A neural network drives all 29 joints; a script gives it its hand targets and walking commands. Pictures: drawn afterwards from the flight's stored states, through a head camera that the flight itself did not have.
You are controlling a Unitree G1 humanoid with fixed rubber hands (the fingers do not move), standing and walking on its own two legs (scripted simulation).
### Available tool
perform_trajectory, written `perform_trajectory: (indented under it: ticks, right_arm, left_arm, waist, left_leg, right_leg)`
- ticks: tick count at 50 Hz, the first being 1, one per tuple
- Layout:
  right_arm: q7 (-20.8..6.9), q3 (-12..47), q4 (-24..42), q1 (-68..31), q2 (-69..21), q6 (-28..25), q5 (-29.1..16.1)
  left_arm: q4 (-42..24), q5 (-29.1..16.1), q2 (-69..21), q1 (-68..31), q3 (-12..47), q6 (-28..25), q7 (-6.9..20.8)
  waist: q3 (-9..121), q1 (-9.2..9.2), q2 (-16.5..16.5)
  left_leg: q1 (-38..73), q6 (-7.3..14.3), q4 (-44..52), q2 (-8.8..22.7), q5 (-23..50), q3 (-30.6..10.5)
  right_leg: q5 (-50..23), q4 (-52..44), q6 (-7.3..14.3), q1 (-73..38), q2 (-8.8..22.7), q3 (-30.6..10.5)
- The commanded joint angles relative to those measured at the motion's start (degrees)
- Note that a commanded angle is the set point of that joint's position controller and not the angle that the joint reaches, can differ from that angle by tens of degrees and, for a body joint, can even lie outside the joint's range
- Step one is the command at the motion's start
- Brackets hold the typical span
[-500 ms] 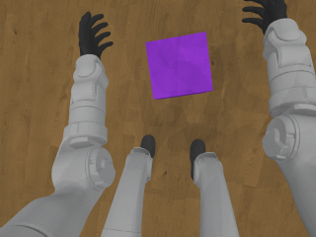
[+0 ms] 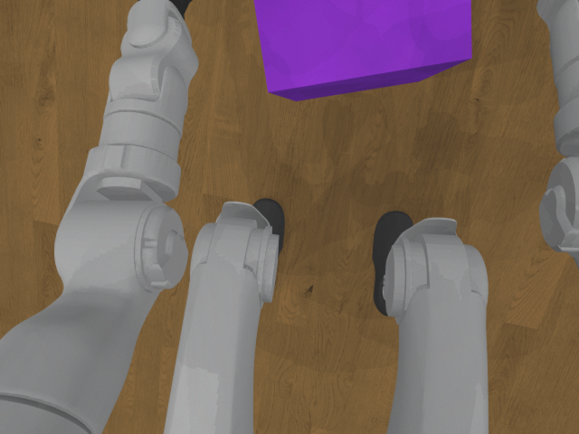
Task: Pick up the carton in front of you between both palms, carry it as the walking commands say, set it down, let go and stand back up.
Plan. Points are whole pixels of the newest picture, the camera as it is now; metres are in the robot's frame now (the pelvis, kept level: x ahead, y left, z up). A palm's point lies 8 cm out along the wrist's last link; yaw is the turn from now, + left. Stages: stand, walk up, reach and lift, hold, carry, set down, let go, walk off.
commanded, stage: reach and lift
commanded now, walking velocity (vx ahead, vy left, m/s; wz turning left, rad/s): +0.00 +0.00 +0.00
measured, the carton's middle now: (351, 6) +0.56 -0.02 -0.30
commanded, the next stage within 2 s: none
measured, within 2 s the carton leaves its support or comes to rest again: leaves its support in 1.06 s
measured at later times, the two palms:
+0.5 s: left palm (196, 9) +0.54 +0.16 -0.23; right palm out of the picture +0.58 -0.19 -0.23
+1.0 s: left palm out of the picture +0.55 +0.14 -0.22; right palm out of the picture +0.58 -0.17 -0.23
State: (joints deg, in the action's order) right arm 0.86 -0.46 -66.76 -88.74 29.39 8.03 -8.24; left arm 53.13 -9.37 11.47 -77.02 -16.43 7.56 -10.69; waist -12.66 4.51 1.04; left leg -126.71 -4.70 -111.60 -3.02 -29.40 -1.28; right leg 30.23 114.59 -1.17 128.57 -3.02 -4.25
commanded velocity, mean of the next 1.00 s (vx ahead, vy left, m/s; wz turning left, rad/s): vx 0.00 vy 0.00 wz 0.00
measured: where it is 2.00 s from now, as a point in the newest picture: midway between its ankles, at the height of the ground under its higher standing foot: (323, 272)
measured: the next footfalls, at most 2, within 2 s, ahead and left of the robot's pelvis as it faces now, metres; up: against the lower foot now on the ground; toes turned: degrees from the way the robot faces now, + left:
none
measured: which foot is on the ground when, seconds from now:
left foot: down 0.00-1.00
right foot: down 0.00-1.00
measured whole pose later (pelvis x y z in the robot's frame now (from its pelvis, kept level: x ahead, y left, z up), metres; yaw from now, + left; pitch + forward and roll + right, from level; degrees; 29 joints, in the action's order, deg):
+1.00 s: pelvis +0.01 -0.01 -0.06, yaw +0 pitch +37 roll +4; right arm 1.0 -4.0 -67.5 -91.2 21.7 10.8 -1.8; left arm 56.8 -0.4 9.1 -83.5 -23.9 11.1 -7.4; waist -20.7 2.5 1.7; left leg -128.8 -5.8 -125.1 -4.0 -33.8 -2.2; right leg 34.9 128.3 0.4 130.5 -1.8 -2.6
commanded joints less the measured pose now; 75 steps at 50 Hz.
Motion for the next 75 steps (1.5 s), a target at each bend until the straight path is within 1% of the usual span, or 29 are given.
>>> perform_trajectory:
  ticks: [1, 6, 10, 11, 15, 18, 20, 24, 28, 32, 35, 37, 38, 39, 41, 43, 45, 47, 50, 52, 55, 58, 60, 62, 64, 66, 68, 71, 75]
  right_arm:
    - [0.1, 0.7, 2.4, -21.8, 6.8, -1.1, -0.7]
    - [-0.2, 1.8, -2.0, -23.6, 7.0, -2.4, -0.8]
    - [0.1, 1.9, -0.1, -25.4, 7.9, -4.0, -2.3]
    - [0.3, 2.2, 0.4, -25.7, 8.2, -4.4, -2.8]
    - [1.0, 3.9, 1.3, -25.0, 6.8, -5.0, -4.1]
    - [1.4, 4.6, 2.0, -22.9, 5.6, -5.0, -4.6]
    - [1.5, 4.3, 1.2, -21.0, 5.3, -4.9, -4.3]
    - [1.1, 3.2, -1.2, -18.8, 4.0, -4.6, -3.0]
    - [1.0, 2.9, -0.8, -20.5, 3.7, -4.8, -2.5]
    - [0.7, 4.7, 0.0, -23.5, 0.7, -4.6, -3.4]
    - [0.3, 5.7, -0.2, -25.8, -3.9, -4.5, -3.2]
    - [-1.2, 6.8, -0.5, -27.7, -11.6, -3.9, -2.9]
    - [-2.8, 7.9, 0.1, -29.6, -19.2, -3.3, -2.5]
    - [-5.3, 9.4, 1.5, -32.4, -29.9, -2.8, -2.1]
    - [-9.9, 7.9, 1.8, -32.5, -45.5, -1.2, 0.7]
    - [-13.0, 5.4, 3.3, -29.1, -53.9, 0.2, 2.8]
    - [-14.6, 4.0, 5.2, -26.9, -58.2, 1.0, 3.6]
    - [-15.1, 4.3, 7.6, -26.3, -61.0, 1.4, 3.4]
    - [-14.7, 6.6, 12.3, -26.7, -64.8, 1.7, 1.9]
    - [-13.9, 9.1, 17.0, -27.8, -67.3, 1.9, 0.4]
    - [-12.2, 13.3, 27.3, -31.0, -71.0, 2.5, -2.3]
    - [-10.2, 16.2, 35.4, -32.6, -75.2, 4.1, -3.3]
    - [-9.3, 16.5, 36.2, -29.8, -77.6, 5.8, -2.3]
    - [-9.4, 14.9, 33.2, -25.3, -79.8, 7.5, -0.3]
    - [-10.1, 11.7, 27.4, -21.4, -81.6, 8.8, 2.5]
    - [-11.1, 6.8, 20.6, -18.7, -82.1, 9.9, 6.2]
    - [-12.2, 2.0, 16.3, -17.4, -81.6, 10.6, 9.6]
    - [-13.2, -3.1, 13.7, -17.5, -80.7, 10.7, 13.0]
    - [-13.9, -5.1, 14.1, -17.7, -81.2, 10.5, 14.3]
  left_arm:
    - [-2.3, -0.3, 7.5, -17.1, -0.2, -1.3, 0.1]
    - [3.0, 0.6, 8.5, -20.0, -0.6, -2.8, 1.1]
    - [3.6, 0.4, 9.5, -22.3, 0.8, -4.5, 1.0]
    - [3.0, 0.3, 9.8, -23.0, 0.9, -4.9, 0.8]
    - [2.5, -1.7, 10.0, -22.5, 2.7, -5.7, 0.7]
    - [2.2, -3.0, 9.2, -20.2, 4.1, -5.9, 0.5]
    - [2.6, -3.5, 8.2, -18.3, 4.6, -5.7, 0.2]
    - [4.6, -2.8, 7.1, -16.7, 3.8, -5.5, 0.4]
    - [4.2, -1.7, 7.2, -18.4, 2.7, -5.7, 0.3]
    - [2.9, -2.4, 4.3, -21.9, 4.5, -5.5, 0.4]
    - [3.6, -1.8, -0.4, -24.3, 5.1, -5.2, 0.9]
    - [4.7, 0.9, -5.8, -25.2, 3.6, -4.7, 1.9]
    - [4.2, 2.6, -12.3, -27.3, 3.4, -4.2, 3.4]
    - [3.1, 3.6, -22.8, -31.5, 5.3, -3.5, 5.9]
    - [1.6, 6.1, -37.9, -36.8, 6.1, -1.2, 11.1]
    - [-0.3, 7.5, -45.3, -37.7, 6.1, 0.8, 14.7]
    - [-2.0, 7.5, -49.6, -36.9, 6.5, 1.9, 16.8]
    - [-3.6, 6.3, -52.6, -36.4, 7.7, 2.4, 18.0]
    - [-6.7, 3.1, -56.2, -36.9, 10.9, 2.8, 18.5]
    - [-9.7, 0.8, -58.2, -37.7, 13.9, 3.2, 18.2]
    - [-15.9, -2.0, -61.7, -39.6, 19.3, 4.3, 17.5]
    - [-21.3, -1.8, -64.1, -40.1, 23.5, 6.2, 16.9]
    - [-24.5, -1.1, -64.5, -39.7, 25.0, 7.1, 16.6]
    - [-24.9, 0.5, -65.0, -38.6, 24.9, 8.2, 16.8]
    - [-21.4, 3.3, -65.5, -36.5, 22.2, 9.3, 17.4]
    - [-15.6, 7.7, -65.4, -33.2, 16.8, 10.6, 17.9]
    - [-11.7, 11.9, -65.2, -30.7, 11.9, 11.7, 18.4]
    - [-9.9, 15.3, -65.7, -30.0, 8.4, 12.2, 19.0]
    - [-11.2, 15.5, -67.8, -31.3, 9.4, 12.3, 19.8]
  waist:
    - [69.2, 1.58, -9.6]
    - [61.8, 1.60, -8.3]
    - [61.8, 0.86, -6.0]
    - [62.0, 1.28, -5.7]
    - [65.1, 1.22, -7.3]
    - [68.2, 1.14, -7.3]
    - [68.1, 0.64, -6.9]
    - [60.8, 0.26, -6.4]
    - [59.0, 0.42, -6.4]
    - [59.1, 0.11, -6.5]
    - [57.5, -0.29, -6.1]
    - [55.6, 1.25, -6.5]
    - [54.6, 2.19, -6.9]
    - [54.3, 1.90, -7.3]
    - [51.7, 0.90, -7.1]
    - [50.4, -0.12, -6.2]
    - [50.3, -0.65, -5.5]
    - [52.5, -1.11, -5.2]
    - [60.5, -1.61, -5.6]
    - [69.3, -1.60, -6.4]
    - [87.5, -1.82, -8.3]
    - [101.9, -1.71, -9.1]
    - [104.0, -1.65, -9.1]
    - [98.9, -1.60, -8.8]
    - [88.8, -1.17, -8.5]
    - [77.2, -0.13, -8.1]
    - [70.8, 0.50, -7.5]
    - [69.2, 0.04, -6.4]
    - [73.3, -1.68, -4.3]
  left_leg:
    - [31.2, 0.2, 4.3, 1.1, 11.0, 7.7]
    - [29.5, 0.4, -0.1, 1.5, 11.0, 7.1]
    - [32.4, 0.4, -3.4, 1.3, 16.0, 6.4]
    - [31.6, 0.3, -4.0, 1.1, 17.0, 6.5]
    - [31.6, 0.4, -6.2, 0.8, 21.8, 6.7]
    - [33.3, 0.3, -6.8, 0.4, 24.1, 6.9]
    - [33.8, 0.2, -6.7, 0.1, 24.3, 6.9]
    - [31.0, 0.2, -5.8, -0.1, 20.4, 6.3]
    - [30.8, 0.5, -5.2, -0.2, 18.6, 6.1]
    - [32.1, 0.7, -4.7, -0.6, 17.0, 6.2]
    - [32.9, 0.8, -4.3, -1.3, 15.5, 6.1]
    - [33.3, 1.1, -4.1, -1.9, 14.4, 6.4]
    - [33.3, 1.4, -4.3, -2.5, 14.1, 6.5]
    - [32.4, 1.6, -5.0, -3.0, 14.3, 6.6]
    - [30.3, 1.7, -6.0, -4.1, 13.5, 7.1]
    - [28.3, 2.0, -6.5, -4.5, 13.3, 7.7]
    - [26.1, 2.2, -6.7, -4.8, 14.3, 8.0]
    - [25.6, 2.5, -7.1, -4.9, 17.0, 8.0]
    - [26.3, 2.6, -7.8, -5.1, 21.8, 8.2]
    - [27.6, 2.5, -7.9, -5.2, 25.1, 8.5]
    - [30.7, 2.1, -7.2, -5.5, 29.7, 8.9]
    - [33.6, 1.6, -5.2, -6.2, 30.7, 9.4]
    - [34.7, 1.3, -2.8, -6.7, 29.0, 9.5]
    - [33.5, 1.3, -0.1, -7.0, 24.7, 9.3]
    - [31.5, 1.7, 2.8, -7.1, 17.6, 9.1]
    - [29.3, 2.4, 6.1, -7.0, 10.1, 9.0]
    - [28.9, 2.8, 9.4, -6.9, 5.6, 8.7]
    - [30.9, 2.9, 12.8, -6.9, 4.1, 8.2]
    - [35.5, 2.7, 16.1, -6.9, 5.3, 7.8]
  right_leg:
    - [-9.7, -7.6, -0.3, -40.4, 2.5, 3.8]
    - [-9.0, -3.7, -0.1, -35.6, 3.1, 2.6]
    - [-13.2, -0.6, 0.1, -33.5, 2.8, 2.4]
    - [-14.4, 0.2, 0.3, -34.7, 2.9, 2.1]
    - [-21.1, 2.8, -0.1, -39.4, 2.5, 2.3]
    - [-23.4, 3.7, -0.2, -41.2, 2.1, 2.9]
    - [-23.0, 3.8, -0.2, -40.4, 1.9, 3.4]
    - [-17.9, 2.9, 0.1, -34.3, 2.1, 3.4]
    - [-15.5, 2.3, 0.3, -32.3, 2.2, 3.3]
    - [-13.3, 1.5, 0.5, -32.5, 2.0, 3.5]
    - [-11.6, 1.0, 0.6, -32.5, 1.5, 3.5]
    - [-10.6, 1.0, 0.5, -32.1, 0.7, 3.5]
    - [-10.2, 1.3, 0.5, -31.8, 0.2, 3.5]
    - [-10.8, 1.5, 0.5, -31.3, -0.5, 3.7]
    - [-11.2, 1.6, 0.7, -29.5, -1.7, 4.5]
    - [-11.9, 1.9, 1.1, -27.7, -2.4, 5.3]
    - [-13.5, 2.2, 1.6, -26.7, -2.7, 5.6]
    - [-16.6, 2.5, 2.0, -27.5, -2.8, 5.6]
    - [-22.8, 3.0, 2.3, -32.6, -2.9, 5.4]
    - [-28.1, 3.3, 2.2, -38.7, -3.0, 5.2]
    - [-36.9, 3.2, 1.4, -51.5, -3.7, 5.5]
    - [-40.1, 1.7, 0.0, -60.0, -4.8, 6.5]
    - [-38.1, -0.5, -0.5, -61.0, -5.5, 7.1]
    - [-32.0, -3.4, -0.8, -56.5, -5.9, 7.7]
    - [-21.7, -7.0, -0.9, -47.8, -6.1, 8.4]
    - [-11.3, -10.8, -0.6, -38.9, -6.1, 8.6]
    - [-5.4, -13.8, -0.2, -34.4, -6.2, 8.7]
    - [-3.0, -16.8, 0.3, -33.2, -6.4, 9.2]
    - [-4.1, -19.9, 0.7, -35.8, -6.7, 9.5]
